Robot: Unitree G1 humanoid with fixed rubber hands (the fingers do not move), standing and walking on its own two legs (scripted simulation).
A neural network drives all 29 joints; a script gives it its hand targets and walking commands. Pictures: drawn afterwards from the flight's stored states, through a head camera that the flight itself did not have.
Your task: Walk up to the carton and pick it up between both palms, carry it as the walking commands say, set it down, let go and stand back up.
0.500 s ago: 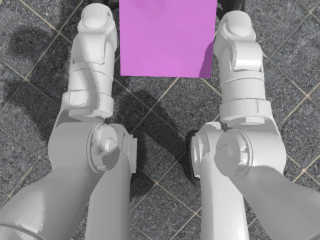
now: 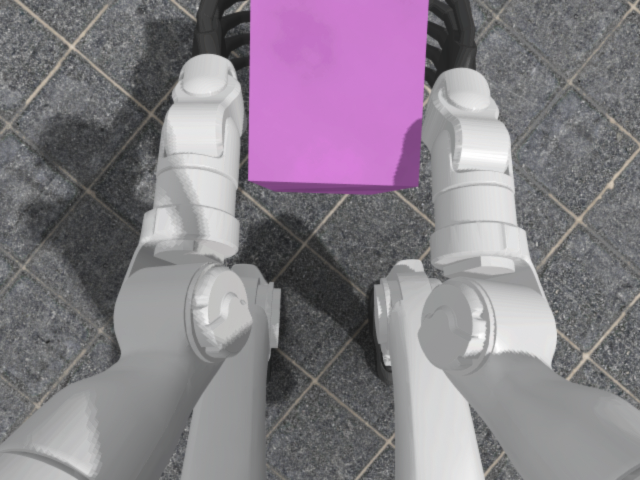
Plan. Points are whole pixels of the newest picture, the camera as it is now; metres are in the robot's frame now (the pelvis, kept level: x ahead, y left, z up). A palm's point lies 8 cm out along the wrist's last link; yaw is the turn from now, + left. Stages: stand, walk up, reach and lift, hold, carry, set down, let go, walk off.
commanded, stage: reach and lift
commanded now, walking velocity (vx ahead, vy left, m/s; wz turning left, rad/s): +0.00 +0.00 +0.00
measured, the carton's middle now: (330, 76) +0.54 -0.01 -0.15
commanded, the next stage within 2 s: none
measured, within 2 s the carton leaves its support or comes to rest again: neither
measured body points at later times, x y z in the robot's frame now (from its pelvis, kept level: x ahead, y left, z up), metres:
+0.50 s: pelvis +0.01 +0.00 +0.05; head +0.27 +0.00 +0.42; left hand +0.52 +0.11 -0.01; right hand +0.51 -0.13 -0.01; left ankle +0.11 +0.13 -0.44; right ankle +0.11 -0.14 -0.44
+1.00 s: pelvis +0.02 +0.00 +0.11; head +0.24 +0.00 +0.50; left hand +0.50 +0.11 +0.06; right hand +0.49 -0.13 +0.06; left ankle +0.11 +0.13 -0.44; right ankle +0.11 -0.14 -0.44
